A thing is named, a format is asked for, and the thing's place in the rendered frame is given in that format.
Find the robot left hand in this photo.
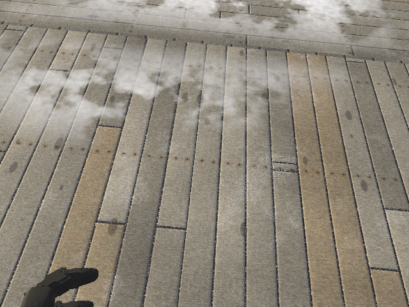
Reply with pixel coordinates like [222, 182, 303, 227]
[20, 267, 98, 307]

